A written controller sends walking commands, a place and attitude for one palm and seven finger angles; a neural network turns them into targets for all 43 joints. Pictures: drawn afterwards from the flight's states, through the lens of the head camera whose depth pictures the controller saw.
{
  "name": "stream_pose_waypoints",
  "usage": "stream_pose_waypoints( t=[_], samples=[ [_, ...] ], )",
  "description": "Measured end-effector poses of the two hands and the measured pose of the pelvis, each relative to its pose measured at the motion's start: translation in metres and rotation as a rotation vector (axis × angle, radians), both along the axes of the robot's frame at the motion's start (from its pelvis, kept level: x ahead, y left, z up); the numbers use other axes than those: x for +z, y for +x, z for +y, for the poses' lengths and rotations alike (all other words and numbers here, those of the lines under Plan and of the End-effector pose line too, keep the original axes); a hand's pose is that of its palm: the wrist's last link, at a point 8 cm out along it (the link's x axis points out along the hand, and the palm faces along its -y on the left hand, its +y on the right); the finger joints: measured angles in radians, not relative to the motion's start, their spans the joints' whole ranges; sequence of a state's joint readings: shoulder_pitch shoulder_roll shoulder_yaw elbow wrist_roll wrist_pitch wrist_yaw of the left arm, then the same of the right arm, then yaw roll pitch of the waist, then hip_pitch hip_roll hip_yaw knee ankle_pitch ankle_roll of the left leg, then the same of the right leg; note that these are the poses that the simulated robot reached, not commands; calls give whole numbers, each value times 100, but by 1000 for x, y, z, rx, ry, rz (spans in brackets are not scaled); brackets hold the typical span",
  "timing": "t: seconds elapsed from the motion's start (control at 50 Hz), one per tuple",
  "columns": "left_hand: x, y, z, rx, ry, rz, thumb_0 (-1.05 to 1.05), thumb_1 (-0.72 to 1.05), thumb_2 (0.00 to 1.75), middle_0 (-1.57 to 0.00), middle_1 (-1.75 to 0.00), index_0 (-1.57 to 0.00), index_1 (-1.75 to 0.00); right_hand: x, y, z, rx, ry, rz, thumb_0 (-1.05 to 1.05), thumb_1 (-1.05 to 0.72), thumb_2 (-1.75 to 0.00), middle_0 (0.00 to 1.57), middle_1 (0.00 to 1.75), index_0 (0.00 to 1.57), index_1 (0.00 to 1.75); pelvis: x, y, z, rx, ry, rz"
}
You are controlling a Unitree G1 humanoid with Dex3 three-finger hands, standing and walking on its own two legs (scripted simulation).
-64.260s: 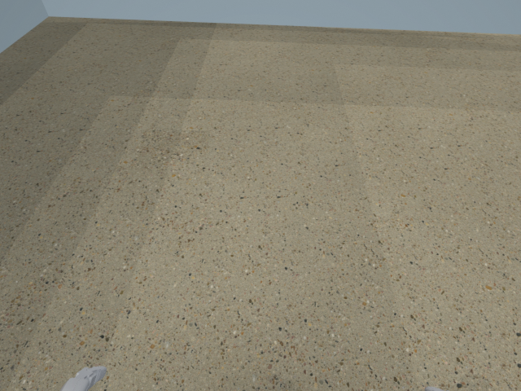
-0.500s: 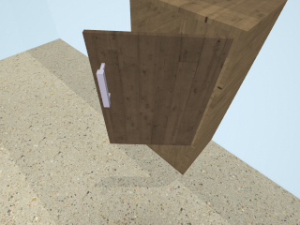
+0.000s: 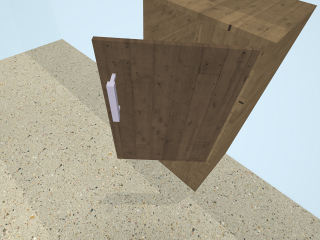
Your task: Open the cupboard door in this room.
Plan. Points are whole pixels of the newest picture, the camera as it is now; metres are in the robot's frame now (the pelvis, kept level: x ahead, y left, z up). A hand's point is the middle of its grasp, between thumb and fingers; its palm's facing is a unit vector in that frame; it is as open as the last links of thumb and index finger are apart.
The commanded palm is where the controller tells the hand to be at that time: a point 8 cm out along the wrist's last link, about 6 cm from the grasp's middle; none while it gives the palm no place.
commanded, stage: come to a stop and stand still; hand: left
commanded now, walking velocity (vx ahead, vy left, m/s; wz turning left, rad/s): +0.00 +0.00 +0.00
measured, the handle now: (115, 98) +0.48 +0.17 +0.06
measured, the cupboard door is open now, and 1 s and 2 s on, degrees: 42 42 42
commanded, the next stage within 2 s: look again from close up in 0.14 s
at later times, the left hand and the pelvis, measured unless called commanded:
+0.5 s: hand out of the picture +0.02 +0.17 -0.18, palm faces -0.01 -0.98 -0.17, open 7.4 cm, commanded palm none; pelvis +0.01 +0.00 +0.00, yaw -1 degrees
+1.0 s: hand out of the picture +0.00 +0.15 -0.18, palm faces +0.00 -0.99 -0.16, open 7.4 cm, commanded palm none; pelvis +0.01 -0.01 +0.00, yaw -1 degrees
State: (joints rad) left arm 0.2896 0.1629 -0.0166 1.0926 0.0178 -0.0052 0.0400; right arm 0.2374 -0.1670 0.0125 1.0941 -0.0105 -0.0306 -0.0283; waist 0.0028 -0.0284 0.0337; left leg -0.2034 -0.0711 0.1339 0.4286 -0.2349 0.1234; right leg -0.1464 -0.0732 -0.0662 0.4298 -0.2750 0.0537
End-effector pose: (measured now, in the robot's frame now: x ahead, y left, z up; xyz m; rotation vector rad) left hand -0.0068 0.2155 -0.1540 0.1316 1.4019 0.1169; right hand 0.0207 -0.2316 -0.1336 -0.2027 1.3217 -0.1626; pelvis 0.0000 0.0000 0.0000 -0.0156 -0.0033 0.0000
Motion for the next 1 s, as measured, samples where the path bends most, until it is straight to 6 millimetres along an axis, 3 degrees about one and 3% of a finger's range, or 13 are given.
stream_pose_waypoints(
  t=[0.16,0.32,1.0],
  samples=[
    [0,19,6,-14,10,-21,1,91,90,-20,-30,-20,-30,-1,0,4,-13,0,13,1,-93,-89,20,30,20,30,0,6,2,-7,3,-2],
    [1,26,9,-20,17,-21,0,91,90,-20,-30,-20,-30,-3,-10,8,-29,11,48,1,-92,-89,20,30,20,30,0,9,3,-10,4,-4],
    [2,2,-13,5,-3,39,1,91,90,-20,-30,-20,-30,-3,-19,1,-46,17,70,1,-92,-89,20,30,20,30,2,7,-9,-11,13,-6]
  ],
)
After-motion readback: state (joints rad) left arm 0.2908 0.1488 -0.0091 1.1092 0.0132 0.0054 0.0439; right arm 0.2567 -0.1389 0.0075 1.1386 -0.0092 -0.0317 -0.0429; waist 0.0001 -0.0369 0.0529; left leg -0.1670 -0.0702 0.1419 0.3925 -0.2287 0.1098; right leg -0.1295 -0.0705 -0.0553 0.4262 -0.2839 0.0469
